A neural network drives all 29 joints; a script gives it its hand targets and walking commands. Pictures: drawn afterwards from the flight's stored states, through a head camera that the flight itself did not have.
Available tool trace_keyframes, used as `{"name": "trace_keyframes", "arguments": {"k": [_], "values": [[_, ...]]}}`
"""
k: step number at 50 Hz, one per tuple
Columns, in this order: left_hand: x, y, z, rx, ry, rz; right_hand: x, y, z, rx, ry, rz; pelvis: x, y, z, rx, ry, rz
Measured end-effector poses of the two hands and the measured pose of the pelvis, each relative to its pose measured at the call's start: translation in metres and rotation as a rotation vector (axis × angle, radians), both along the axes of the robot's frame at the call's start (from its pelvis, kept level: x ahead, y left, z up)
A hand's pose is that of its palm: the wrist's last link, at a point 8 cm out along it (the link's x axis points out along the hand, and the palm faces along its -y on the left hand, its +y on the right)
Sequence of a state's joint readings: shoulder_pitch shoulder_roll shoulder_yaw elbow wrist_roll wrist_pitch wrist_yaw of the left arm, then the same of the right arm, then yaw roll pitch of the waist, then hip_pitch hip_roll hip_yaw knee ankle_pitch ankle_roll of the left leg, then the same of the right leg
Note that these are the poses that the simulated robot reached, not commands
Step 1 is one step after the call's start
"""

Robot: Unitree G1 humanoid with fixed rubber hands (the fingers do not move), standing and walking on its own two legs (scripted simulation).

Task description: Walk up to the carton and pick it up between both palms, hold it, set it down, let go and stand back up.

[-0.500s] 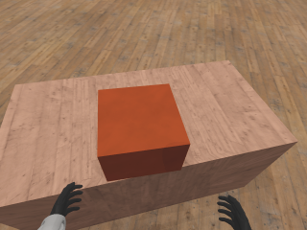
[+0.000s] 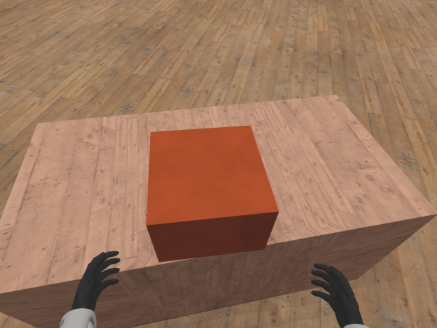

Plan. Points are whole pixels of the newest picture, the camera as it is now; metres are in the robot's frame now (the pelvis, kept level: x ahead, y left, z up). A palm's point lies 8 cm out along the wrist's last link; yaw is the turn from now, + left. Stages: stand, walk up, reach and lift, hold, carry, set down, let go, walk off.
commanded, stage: reach and lift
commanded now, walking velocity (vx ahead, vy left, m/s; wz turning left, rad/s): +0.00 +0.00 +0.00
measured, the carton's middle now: (207, 190) +0.46 +0.04 -0.10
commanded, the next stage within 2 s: none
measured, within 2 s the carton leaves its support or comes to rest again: neither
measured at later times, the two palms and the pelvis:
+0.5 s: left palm (89, 269) +0.22 +0.25 -0.03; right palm (339, 274) +0.23 -0.23 -0.04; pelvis +0.00 -0.01 -0.01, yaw +1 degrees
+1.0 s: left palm (94, 223) +0.30 +0.25 +0.01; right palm (334, 225) +0.32 -0.22 +0.00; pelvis +0.00 +0.00 +0.00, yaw +1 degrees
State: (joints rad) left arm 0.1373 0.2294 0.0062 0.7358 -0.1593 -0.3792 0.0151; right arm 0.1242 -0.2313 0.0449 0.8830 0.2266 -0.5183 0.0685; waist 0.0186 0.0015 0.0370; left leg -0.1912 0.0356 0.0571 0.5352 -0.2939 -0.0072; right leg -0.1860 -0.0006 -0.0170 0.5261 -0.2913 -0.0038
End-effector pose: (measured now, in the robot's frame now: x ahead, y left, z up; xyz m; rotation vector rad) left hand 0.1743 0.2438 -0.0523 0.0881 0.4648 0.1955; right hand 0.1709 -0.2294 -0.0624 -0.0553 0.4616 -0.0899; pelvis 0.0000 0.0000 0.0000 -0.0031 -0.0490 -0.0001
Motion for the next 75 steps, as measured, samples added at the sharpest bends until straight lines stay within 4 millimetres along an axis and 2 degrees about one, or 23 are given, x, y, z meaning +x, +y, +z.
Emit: {"name": "trace_keyframes", "arguments": {"k": [9,16,44,75], "values": [[0.005,0.0,0.006,-0.002,-0.093,0.014,0.015,0.004,0.005,0.022,-0.084,0.017,-0.001,-0.006,-0.005,0.002,0.019,0.011],[0.017,0.002,0.013,0.002,-0.153,0.014,0.032,0.005,0.011,0.034,-0.143,0.017,-0.002,-0.009,-0.008,0.003,0.037,0.018],[0.103,0.011,0.048,-0.019,-0.196,-0.004,0.127,0.004,0.05,0.04,-0.182,0.03,-0.001,-0.005,-0.004,-0.005,0.146,0.016],[0.202,0.004,0.097,-0.023,-0.203,-0.002,0.231,0.006,0.105,0.013,-0.197,0.031,-0.014,-0.009,-0.013,-0.01,0.343,0.005]]}}
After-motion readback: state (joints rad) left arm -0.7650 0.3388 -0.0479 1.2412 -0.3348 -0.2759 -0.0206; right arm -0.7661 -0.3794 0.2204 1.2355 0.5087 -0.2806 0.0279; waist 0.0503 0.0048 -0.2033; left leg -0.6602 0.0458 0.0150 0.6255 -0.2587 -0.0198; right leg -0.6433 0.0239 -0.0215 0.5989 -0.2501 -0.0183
